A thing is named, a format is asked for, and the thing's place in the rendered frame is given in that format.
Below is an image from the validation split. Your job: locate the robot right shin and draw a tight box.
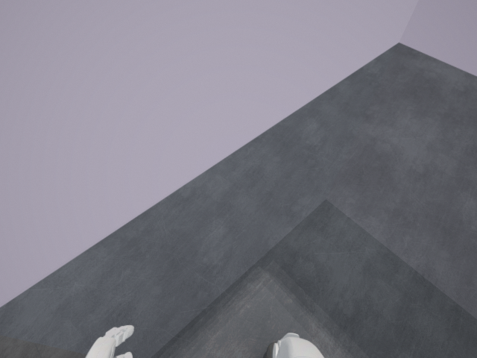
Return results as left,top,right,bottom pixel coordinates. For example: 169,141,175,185
280,333,300,341

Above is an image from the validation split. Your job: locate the right robot thigh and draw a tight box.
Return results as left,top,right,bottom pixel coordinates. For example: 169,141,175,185
273,337,324,358

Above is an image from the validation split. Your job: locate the robot left hand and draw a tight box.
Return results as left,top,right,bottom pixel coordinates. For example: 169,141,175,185
86,325,134,358

